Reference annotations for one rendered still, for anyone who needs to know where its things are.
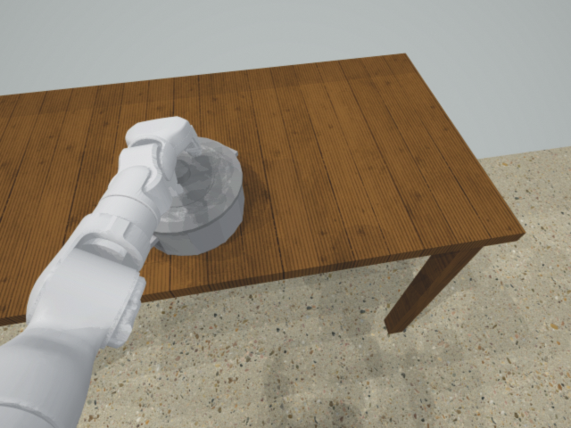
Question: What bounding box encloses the robot left forearm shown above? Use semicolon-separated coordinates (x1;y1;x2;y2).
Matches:
26;135;177;325

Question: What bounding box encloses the lid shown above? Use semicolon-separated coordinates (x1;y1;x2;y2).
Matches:
153;136;243;235

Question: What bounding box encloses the pot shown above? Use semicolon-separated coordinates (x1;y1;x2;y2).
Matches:
150;147;244;256

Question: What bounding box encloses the left robot hand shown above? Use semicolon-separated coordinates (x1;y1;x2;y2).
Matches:
125;116;202;198

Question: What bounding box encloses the table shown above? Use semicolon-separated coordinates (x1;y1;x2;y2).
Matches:
0;53;525;334

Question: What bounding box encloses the robot left upper arm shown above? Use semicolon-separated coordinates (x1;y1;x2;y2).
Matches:
0;248;146;428

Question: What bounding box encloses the knob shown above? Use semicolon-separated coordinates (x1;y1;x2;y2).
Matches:
175;160;191;184

